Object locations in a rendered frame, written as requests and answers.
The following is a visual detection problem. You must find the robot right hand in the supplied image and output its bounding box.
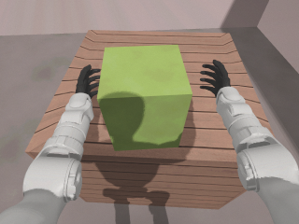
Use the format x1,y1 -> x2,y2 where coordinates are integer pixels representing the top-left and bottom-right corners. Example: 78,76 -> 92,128
200,60 -> 231,98

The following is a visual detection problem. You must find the right robot upper arm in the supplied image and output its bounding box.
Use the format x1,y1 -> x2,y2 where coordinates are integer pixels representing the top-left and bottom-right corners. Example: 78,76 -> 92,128
236,144 -> 299,224

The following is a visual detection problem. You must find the left robot forearm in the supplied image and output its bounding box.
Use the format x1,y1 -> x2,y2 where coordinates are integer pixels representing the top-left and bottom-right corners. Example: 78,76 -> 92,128
22,92 -> 94,197

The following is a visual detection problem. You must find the left robot upper arm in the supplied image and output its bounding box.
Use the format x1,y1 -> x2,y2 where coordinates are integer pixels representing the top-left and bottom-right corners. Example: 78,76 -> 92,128
0,156 -> 82,224

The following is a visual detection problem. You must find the robot left hand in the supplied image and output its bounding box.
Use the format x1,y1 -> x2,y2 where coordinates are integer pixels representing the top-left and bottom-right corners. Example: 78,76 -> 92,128
75,64 -> 101,99

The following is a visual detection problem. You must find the pedestal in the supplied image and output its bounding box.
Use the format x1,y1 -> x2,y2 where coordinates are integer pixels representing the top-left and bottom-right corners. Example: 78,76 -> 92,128
24,30 -> 276,210

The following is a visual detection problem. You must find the carton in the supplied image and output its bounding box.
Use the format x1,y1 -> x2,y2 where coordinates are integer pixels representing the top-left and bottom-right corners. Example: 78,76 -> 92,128
96,45 -> 192,151

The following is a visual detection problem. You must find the right robot forearm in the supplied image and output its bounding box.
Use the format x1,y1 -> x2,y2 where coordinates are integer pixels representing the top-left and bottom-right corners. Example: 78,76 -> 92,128
216,86 -> 299,181

